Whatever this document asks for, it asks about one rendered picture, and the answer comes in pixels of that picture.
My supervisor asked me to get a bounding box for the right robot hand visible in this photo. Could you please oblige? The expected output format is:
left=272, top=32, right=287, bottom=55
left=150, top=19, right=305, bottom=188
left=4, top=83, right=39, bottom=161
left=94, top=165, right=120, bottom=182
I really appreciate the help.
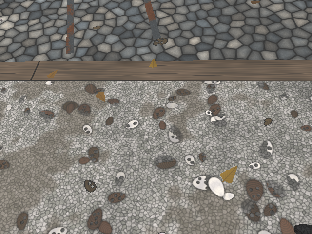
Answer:
left=293, top=224, right=312, bottom=234

